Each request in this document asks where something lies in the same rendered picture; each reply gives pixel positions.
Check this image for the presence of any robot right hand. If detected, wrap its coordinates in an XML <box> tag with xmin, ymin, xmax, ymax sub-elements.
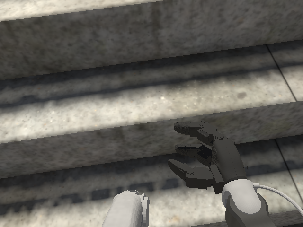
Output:
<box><xmin>168</xmin><ymin>120</ymin><xmax>248</xmax><ymax>195</ymax></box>

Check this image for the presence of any left robot thigh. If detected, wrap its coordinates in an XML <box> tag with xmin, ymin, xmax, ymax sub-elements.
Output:
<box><xmin>101</xmin><ymin>191</ymin><xmax>150</xmax><ymax>227</ymax></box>

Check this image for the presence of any right robot forearm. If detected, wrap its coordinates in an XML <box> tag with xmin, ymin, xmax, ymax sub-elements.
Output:
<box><xmin>222</xmin><ymin>179</ymin><xmax>277</xmax><ymax>227</ymax></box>

